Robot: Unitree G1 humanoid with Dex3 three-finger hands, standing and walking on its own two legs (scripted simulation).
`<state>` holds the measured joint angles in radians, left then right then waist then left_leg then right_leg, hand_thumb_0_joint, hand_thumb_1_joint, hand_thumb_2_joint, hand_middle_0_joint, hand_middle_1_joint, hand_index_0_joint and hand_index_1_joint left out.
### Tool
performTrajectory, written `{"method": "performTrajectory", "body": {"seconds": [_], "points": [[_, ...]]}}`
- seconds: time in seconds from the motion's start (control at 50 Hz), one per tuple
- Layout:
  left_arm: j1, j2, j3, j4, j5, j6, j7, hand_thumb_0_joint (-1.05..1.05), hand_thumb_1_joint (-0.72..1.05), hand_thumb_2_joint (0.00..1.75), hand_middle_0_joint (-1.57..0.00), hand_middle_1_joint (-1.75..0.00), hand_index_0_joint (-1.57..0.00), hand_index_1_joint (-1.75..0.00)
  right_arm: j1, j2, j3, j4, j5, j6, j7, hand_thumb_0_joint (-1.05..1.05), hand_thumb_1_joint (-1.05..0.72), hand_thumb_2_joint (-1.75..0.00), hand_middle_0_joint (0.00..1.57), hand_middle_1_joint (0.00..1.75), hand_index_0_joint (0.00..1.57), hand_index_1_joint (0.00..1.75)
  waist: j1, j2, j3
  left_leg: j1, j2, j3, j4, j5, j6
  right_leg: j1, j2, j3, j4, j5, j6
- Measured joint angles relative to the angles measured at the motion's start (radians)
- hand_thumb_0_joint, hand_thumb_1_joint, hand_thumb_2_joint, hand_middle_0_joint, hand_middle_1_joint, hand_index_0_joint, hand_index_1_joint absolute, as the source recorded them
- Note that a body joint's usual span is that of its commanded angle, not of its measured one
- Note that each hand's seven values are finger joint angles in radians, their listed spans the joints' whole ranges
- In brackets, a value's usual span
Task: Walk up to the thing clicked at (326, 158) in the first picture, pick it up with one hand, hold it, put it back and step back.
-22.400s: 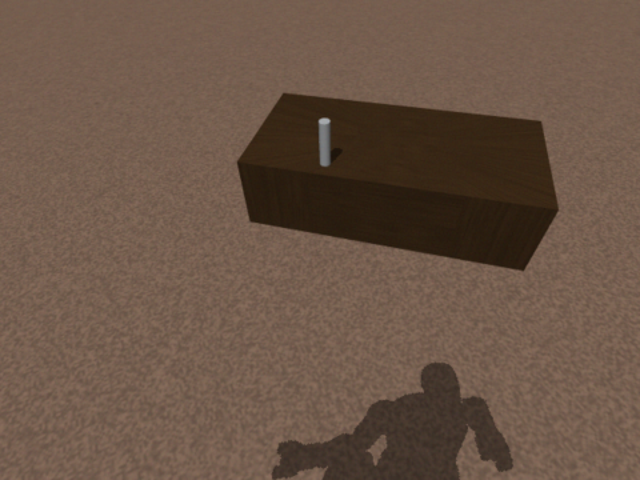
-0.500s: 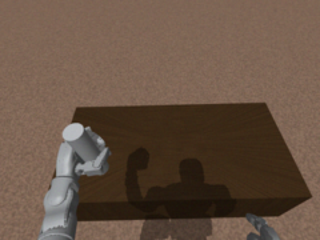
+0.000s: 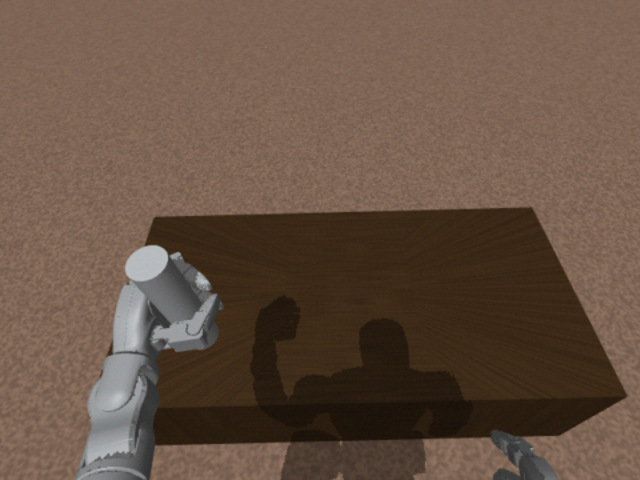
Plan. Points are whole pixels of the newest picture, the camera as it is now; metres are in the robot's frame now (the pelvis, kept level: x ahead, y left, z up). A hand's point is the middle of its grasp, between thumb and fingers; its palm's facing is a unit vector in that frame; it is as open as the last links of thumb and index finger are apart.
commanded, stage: crouch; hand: left
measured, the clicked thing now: (179, 304) +0.32 +0.17 +0.07
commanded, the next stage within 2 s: lower in 1.36 s
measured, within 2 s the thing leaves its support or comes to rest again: neither
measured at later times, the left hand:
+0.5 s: hand (211, 328) +0.34 +0.16 -0.03, palm faces -0.05 -1.00 +0.04, open 5.2 cm
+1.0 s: hand (228, 333) +0.40 +0.17 -0.15, palm faces -0.03 -1.00 +0.01, open 5.2 cm
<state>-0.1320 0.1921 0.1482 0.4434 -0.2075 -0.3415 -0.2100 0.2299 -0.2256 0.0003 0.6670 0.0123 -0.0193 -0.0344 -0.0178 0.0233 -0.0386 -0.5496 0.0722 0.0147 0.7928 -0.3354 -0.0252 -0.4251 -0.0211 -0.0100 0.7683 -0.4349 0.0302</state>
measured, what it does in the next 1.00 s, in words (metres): lowers itself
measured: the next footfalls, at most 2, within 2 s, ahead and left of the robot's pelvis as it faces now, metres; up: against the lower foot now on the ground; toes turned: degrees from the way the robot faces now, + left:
none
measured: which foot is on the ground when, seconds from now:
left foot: down 0.00-1.00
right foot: down 0.00-1.00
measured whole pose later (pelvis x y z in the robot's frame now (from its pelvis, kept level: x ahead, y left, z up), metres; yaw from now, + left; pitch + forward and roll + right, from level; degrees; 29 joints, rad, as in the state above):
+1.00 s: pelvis -0.04 +0.00 -0.15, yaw -3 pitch +29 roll -4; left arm -0.59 0.31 0.34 0.94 -0.14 -0.60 -0.25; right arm 0.20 -0.22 0.01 0.70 -0.05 -0.01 0.04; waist -0.09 0.02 -0.18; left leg -1.52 0.10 -0.06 1.54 -0.53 -0.02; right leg -1.37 0.01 -0.02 1.54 -0.67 0.03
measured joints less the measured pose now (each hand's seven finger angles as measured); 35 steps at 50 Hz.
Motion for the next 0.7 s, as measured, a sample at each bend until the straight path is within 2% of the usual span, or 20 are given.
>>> {"method": "performTrajectory", "body": {"seconds": [0.22,0.32,0.42,0.58,0.7], "points": [[-0.018,0.005,0.013,0.04,-0.001,-0.007,-0.008,-0.02,0.13,1.15,-0.95,-1.17,-1.04,-1.18,-0.005,-0.001,-0.001,-0.003,-0.001,-0.003,0.003,0.01,-0.88,-0.89,0.21,0.3,0.2,0.3,-0.003,-0.002,0.004,-0.011,0.0,-0.001,0.002,0.007,0.0,-0.013,0.0,0.0,0.007,0.004,-0.001],[-0.065,0.01,0.026,0.128,0.001,-0.046,-0.028,-0.02,0.13,1.15,-0.95,-1.17,-1.04,-1.18,-0.015,-0.005,-0.002,0.003,-0.008,-0.012,0.007,0.01,-0.87,-0.89,0.21,0.3,0.2,0.3,-0.01,-0.008,0.002,-0.065,0.0,-0.006,0.035,0.002,0.001,-0.067,0.001,-0.002,0.046,-0.005,-0.001],[-0.148,0.021,0.057,0.256,0.001,-0.118,-0.048,-0.01,0.14,1.15,-0.95,-1.17,-1.04,-1.17,-0.022,-0.012,-0.007,0.0,-0.02,-0.029,0.019,0.01,-0.87,-0.89,0.21,0.3,0.2,0.3,-0.024,-0.02,-0.007,-0.196,0.005,-0.012,0.131,-0.022,0.001,-0.199,0.004,-0.002,0.148,-0.035,-0.002],[-0.277,0.065,0.111,0.408,0.017,-0.249,-0.063,-0.01,0.13,1.15,-0.96,-1.17,-1.04,-1.17,0.0,-0.025,-0.008,-0.005,-0.047,-0.039,0.038,0.01,-0.88,-0.89,0.21,0.3,0.2,0.3,-0.058,-0.03,-0.061,-0.51,0.016,-0.03,0.379,-0.1,0.0,-0.508,0.014,-0.002,0.401,-0.122,-0.001],[-0.359,0.099,0.14,0.47,0.034,-0.279,-0.066,-0.01,0.13,1.15,-0.96,-1.16,-1.05,-1.16,0.012,-0.02,-0.003,0.02,-0.061,-0.022,0.047,0.01,-0.9,-0.89,0.2,0.3,0.2,0.3,-0.07,-0.015,-0.107,-0.703,0.022,-0.047,0.54,-0.152,0.002,-0.692,0.022,-0.005,0.559,-0.179,0.0]]}}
